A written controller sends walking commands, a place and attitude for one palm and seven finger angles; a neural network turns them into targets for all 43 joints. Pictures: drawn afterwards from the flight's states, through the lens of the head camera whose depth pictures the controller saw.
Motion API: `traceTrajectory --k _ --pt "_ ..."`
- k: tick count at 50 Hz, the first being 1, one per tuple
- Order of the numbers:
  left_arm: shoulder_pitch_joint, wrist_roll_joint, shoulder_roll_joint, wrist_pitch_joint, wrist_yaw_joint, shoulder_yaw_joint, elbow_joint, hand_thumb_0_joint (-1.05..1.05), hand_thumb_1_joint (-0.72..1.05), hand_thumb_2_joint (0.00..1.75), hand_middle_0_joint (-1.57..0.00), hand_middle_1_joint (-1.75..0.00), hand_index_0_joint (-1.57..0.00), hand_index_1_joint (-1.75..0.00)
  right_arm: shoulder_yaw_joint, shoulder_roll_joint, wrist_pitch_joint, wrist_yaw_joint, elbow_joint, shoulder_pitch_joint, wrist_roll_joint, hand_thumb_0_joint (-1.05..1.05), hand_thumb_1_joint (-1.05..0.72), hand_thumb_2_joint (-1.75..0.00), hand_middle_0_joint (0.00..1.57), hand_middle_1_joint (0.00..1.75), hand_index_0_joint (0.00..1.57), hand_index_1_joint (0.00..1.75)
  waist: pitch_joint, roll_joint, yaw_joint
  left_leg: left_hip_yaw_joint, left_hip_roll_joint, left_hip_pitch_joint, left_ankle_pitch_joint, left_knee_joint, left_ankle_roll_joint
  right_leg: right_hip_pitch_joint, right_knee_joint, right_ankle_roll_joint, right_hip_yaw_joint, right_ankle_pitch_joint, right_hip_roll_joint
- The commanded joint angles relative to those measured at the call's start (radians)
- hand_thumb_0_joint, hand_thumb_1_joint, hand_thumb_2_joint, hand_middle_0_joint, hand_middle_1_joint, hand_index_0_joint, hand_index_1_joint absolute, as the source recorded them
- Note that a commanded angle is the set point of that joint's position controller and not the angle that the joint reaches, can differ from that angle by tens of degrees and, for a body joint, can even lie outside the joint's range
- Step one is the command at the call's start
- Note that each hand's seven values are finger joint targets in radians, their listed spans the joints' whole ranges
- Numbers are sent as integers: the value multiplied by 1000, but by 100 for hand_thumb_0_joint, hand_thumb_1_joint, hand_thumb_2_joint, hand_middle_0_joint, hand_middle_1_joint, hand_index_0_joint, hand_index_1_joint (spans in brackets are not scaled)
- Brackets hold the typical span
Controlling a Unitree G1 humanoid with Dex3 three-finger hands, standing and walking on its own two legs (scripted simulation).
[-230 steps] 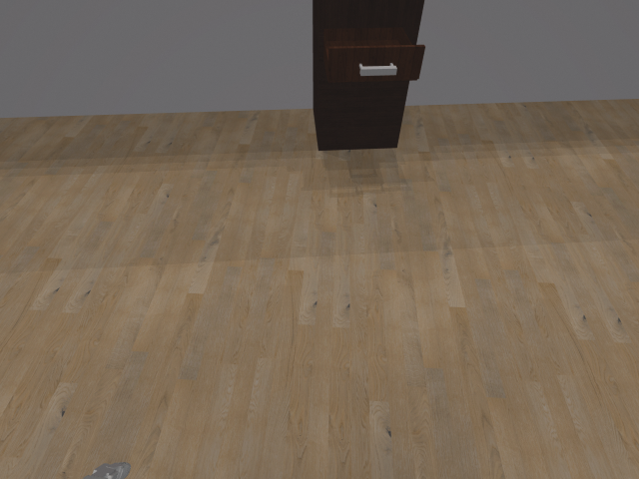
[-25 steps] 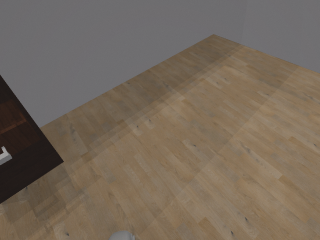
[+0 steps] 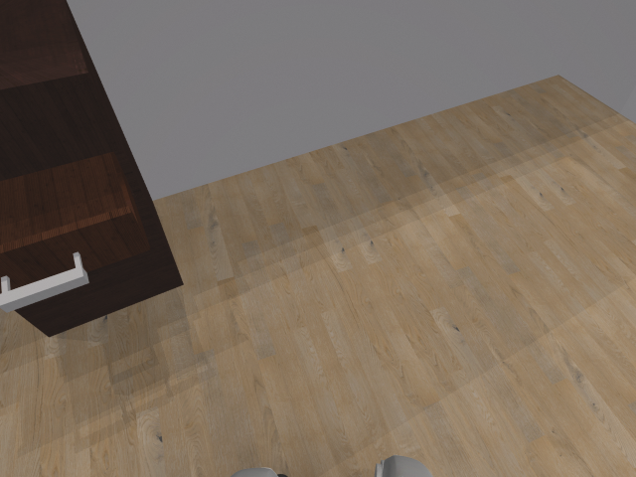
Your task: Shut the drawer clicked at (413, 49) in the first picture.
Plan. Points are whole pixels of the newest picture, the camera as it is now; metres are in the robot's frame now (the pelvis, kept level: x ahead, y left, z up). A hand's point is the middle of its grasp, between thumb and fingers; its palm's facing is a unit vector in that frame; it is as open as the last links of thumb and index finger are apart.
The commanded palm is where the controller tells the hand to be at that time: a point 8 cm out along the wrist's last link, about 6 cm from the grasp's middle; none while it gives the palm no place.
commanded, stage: turn to face it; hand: left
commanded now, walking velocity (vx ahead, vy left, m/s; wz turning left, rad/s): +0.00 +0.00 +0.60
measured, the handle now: (43, 279) +0.44 +0.57 -0.21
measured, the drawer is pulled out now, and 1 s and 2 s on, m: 0.20 0.20 0.20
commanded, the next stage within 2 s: take the last steps up to it in 0.80 s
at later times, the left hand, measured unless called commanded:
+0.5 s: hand out of the picture +0.09 +0.14 -0.13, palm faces +0.30 -0.91 -0.28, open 7.3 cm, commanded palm none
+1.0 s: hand out of the picture -0.08 +0.16 -0.17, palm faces +0.56 -0.79 -0.24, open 7.3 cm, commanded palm none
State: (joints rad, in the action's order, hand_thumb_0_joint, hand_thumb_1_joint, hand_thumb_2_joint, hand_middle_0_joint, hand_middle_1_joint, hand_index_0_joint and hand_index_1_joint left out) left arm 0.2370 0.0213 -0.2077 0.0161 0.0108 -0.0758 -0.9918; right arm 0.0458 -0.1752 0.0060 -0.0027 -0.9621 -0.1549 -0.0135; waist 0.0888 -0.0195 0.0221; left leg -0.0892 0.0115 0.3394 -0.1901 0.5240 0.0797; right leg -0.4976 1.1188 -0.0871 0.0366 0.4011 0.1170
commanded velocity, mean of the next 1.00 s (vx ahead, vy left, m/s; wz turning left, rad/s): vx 0.04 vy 0.01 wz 0.40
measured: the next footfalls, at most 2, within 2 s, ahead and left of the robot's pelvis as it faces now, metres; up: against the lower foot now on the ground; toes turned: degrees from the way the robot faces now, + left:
right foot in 0.28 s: +0.10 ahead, -0.16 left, +0.00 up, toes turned +9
left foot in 0.78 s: +0.00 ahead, +0.06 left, +0.00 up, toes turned +33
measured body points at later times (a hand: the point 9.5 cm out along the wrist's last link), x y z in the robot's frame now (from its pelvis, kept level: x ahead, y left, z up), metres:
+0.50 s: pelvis +0.04 -0.08 +0.01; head +0.09 -0.10 +0.46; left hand +0.08 +0.18 -0.11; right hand +0.17 -0.32 -0.15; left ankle -0.03 +0.06 -0.63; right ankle +0.06 -0.17 -0.73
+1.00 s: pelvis +0.02 -0.03 +0.01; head +0.04 +0.00 +0.46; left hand -0.10 +0.20 -0.15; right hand +0.26 -0.17 -0.12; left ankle -0.03 +0.04 -0.73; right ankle +0.09 -0.18 -0.67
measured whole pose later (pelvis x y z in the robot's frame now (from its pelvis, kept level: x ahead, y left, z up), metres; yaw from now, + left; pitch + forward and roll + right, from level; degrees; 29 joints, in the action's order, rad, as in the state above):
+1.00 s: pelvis +0.02 -0.03 +0.01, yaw +31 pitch -1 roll -1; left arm 0.27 0.02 -0.26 0.05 0.01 -0.05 -0.99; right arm 0.02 -0.19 0.02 0.00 -0.94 -0.09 -0.01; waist 0.08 -0.03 0.06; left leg -0.05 0.00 0.17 -0.27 0.46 0.04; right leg -0.42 1.02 -0.09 0.04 0.44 0.11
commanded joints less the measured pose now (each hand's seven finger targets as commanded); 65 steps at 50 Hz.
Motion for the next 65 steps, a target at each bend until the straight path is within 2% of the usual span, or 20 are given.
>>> traceTrajectory --k 1,8,12,13,14,15,20,29,34,36,37,39,41,46,54,58,59,61,63,65 --pt "26 -1 -60 8 8 -20 91 0 90 90 -20 -30 -20 -30 53 -197 -13 8 73 -35 -8 0 -90 -90 20 30 20 30 -127 116 -26 316 -247 -69 89 -251 94 2 -74 -10 -14 -38 -12" --pt "-98 -10 -72 2 13 -13 182 0 90 90 -20 -30 -20 -30 77 -227 5 9 84 -77 -15 0 -90 -90 20 30 20 30 -163 173 -55 420 -224 -161 312 -152 107 58 -306 -3 -26 33 -73" --pt "-25 -19 -97 -11 21 -14 189 0 90 90 -20 -30 -20 -30 83 -229 14 5 112 -41 -7 0 -90 -90 20 30 20 30 -183 166 -10 444 -167 -55 349 -62 53 298 -620 15 -16 -124 -102" --pt "12 -15 -134 -19 25 -21 186 0 90 90 -20 -30 -20 -30 80 -206 14 0 121 -36 1 0 -90 -90 20 30 20 30 -192 97 10 412 -121 45 224 9 2 431 -757 32 -66 -201 -38" --pt "33 3 -227 -27 32 -37 189 0 90 90 -20 -30 -20 -30 70 -137 13 -6 141 -54 11 0 -90 -90 20 30 20 30 -193 -171 14 230 15 254 -122 215 -87 565 -852 113 -306 -265 225" --pt "2 5 -277 -22 29 -36 212 0 90 90 -20 -30 -20 -30 75 -140 16 -5 157 -64 2 0 -90 -90 20 30 20 30 -167 -235 1 137 57 282 -395 443 -124 447 -848 223 -388 -395 412" --pt "-100 -5 -137 -36 25 1 223 0 90 90 -20 -30 -20 -30 67 -142 49 -23 91 -90 -8 0 -90 -90 20 30 20 30 -74 -138 -61 121 -32 262 -171 728 -155 357 -764 173 -42 -630 193" --pt "84 6 -187 -26 25 -8 144 0 90 90 -20 -30 -20 -30 34 -135 56 -19 114 78 -2 0 -90 -90 20 30 20 30 -103 -165 19 50 -41 199 -245 482 -161 483 -725 211 10 -760 224" --pt "93 12 -216 -17 24 -20 107 0 90 90 -20 -30 -20 -30 14 -125 39 -16 119 100 7 0 -90 -90 20 30 20 30 -130 -213 29 -2 -30 39 -258 212 -123 455 -680 213 31 -748 244" --pt "74 6 -221 -13 21 -23 91 0 90 90 -20 -30 -20 -30 12 -134 29 -11 100 42 4 0 -90 -90 20 30 20 30 -148 -195 -8 -28 -23 -91 -123 15 -109 414 -605 165 82 -700 222" --pt "65 -5 -209 -12 19 -22 90 0 90 90 -20 -30 -20 -30 21 -168 18 -11 84 -15 -1 0 -90 -90 20 30 20 30 -184 -123 -45 -15 -48 -232 32 -138 -92 353 -489 120 118 -645 198" --pt "65 -9 -110 -3 11 12 140 0 90 90 -20 -30 -20 -30 57 -347 15 -2 75 -89 -1 0 -90 -90 20 30 20 30 -228 311 -77 406 -454 -446 714 -153 138 -39 -123 10 110 265 16" --pt "-3 -5 -119 17 22 10 120 0 90 90 -20 -30 -20 -30 46 -300 14 20 62 -59 -2 0 -90 -90 20 30 20 30 -159 227 -71 331 -392 -327 659 -142 147 -40 -17 10 -7 214 16" --pt "68 -8 -116 17 5 11 57 0 90 90 -20 -30 -20 -30 20 -218 -1 19 77 35 3 0 -90 -90 20 30 20 30 -121 168 -11 164 -242 -258 547 -174 78 36 -50 0 6 16 -5" --pt "-44 4 -68 -10 -16 29 83 0 90 90 -20 -30 -20 -30 29 -196 -16 14 20 -96 -11 0 -90 -90 20 30 20 30 -24 177 -60 302 -248 -205 -62 -280 113 73 -336 31 51 55 -43" --pt "70 5 -48 -35 -19 25 42 0 90 90 -20 -30 -20 -30 25 -167 -22 17 -1 -84 -7 0 -90 -90 20 30 20 30 -43 131 7 280 -193 -76 -178 -182 69 333 -619 50 76 -86 -82" --pt "141 9 -75 -46 -13 18 17 0 90 90 -20 -30 -20 -30 19 -136 -26 15 -5 -83 -1 0 -90 -90 20 30 20 30 -48 49 43 228 -133 32 -240 -63 27 478 -718 62 24 -105 -40" --pt "286 9 -221 -56 2 -14 -7 0 90 90 -20 -30 -20 -30 12 -95 -31 1 52 -35 -3 0 -90 -90 20 30 20 30 -34 -273 111 77 5 337 -408 381 -51 576 -974 224 -505 172 346" --pt "218 2 -166 -71 9 -3 -10 0 90 90 -20 -30 -20 -30 30 -129 -23 -13 35 -6 -13 0 -90 -90 20 30 20 30 79 -172 64 149 -63 359 -235 567 -47 397 -1039 239 -492 285 328" --pt "133 2 -93 -80 11 13 3 0 90 90 -20 -30 -20 -30 32 -95 -17 -22 -20 -81 -15 0 -90 -90 20 30 20 30 85 -69 2 130 -98 309 -99 579 -65 349 -1003 198 -255 79 244"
